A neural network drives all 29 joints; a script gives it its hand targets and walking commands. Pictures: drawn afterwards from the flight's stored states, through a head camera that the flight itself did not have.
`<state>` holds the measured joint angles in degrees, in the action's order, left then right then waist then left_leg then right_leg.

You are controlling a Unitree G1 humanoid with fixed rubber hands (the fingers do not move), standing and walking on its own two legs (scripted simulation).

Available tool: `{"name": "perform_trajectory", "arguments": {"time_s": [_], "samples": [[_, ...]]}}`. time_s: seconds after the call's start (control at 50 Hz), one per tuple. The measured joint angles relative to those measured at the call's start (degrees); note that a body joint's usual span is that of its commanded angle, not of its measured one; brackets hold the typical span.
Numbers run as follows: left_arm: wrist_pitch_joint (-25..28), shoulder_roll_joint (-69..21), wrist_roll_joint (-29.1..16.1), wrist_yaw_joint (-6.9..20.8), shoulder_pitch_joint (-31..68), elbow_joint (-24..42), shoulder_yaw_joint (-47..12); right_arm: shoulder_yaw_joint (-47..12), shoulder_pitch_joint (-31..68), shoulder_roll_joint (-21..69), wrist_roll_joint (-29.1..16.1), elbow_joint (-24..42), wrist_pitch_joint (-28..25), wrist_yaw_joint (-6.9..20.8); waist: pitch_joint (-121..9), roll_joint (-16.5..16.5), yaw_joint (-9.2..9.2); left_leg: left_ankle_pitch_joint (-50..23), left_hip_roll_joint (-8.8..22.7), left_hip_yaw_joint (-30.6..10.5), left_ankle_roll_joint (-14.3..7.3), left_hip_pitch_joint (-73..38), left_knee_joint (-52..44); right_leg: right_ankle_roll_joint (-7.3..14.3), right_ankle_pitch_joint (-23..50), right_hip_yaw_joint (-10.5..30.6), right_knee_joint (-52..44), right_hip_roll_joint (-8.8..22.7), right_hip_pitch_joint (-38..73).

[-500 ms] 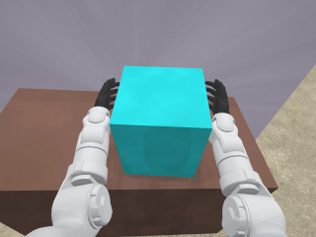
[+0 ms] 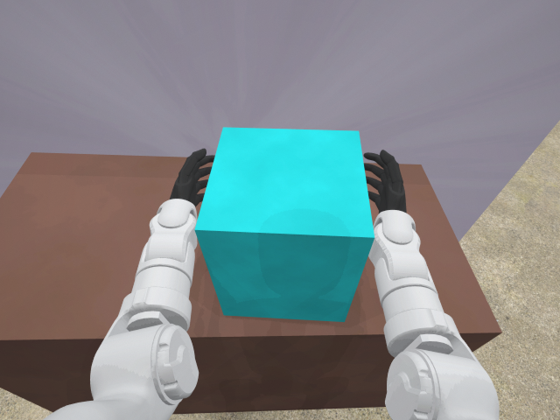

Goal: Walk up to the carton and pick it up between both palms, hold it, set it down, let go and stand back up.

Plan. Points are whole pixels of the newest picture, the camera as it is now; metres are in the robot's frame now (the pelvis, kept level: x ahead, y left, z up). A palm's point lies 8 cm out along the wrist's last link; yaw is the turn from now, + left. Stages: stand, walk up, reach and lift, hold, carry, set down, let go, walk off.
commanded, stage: set down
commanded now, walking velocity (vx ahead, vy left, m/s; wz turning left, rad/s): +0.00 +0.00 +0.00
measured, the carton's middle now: (286, 229) +0.41 -0.01 +0.03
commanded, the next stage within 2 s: none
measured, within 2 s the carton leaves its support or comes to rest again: neither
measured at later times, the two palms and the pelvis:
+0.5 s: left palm (185, 209) +0.41 +0.15 +0.07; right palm (384, 219) +0.38 -0.15 +0.09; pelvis +0.00 +0.00 +0.00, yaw +0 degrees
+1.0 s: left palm (185, 214) +0.41 +0.15 +0.06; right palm (383, 224) +0.38 -0.15 +0.09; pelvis +0.00 +0.00 +0.00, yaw +0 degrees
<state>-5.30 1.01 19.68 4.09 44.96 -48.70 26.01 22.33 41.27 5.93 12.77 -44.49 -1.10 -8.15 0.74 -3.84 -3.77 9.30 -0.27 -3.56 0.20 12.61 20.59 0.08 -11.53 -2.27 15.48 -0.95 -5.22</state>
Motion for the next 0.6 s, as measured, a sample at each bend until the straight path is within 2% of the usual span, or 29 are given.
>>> {"name": "perform_trajectory", "arguments": {"time_s": [0.6], "samples": [[5.3,-0.1,0.4,0.6,-1.9,-2.1,0.1,1.8,-3.7,1.9,3.0,0.0,-5.9,-0.1,1.1,0.0,0.76,0.2,0.0,0.1,0.1,0.0,0.0,0.0,-0.2,0.0,0.0,0.0,0.0]]}}
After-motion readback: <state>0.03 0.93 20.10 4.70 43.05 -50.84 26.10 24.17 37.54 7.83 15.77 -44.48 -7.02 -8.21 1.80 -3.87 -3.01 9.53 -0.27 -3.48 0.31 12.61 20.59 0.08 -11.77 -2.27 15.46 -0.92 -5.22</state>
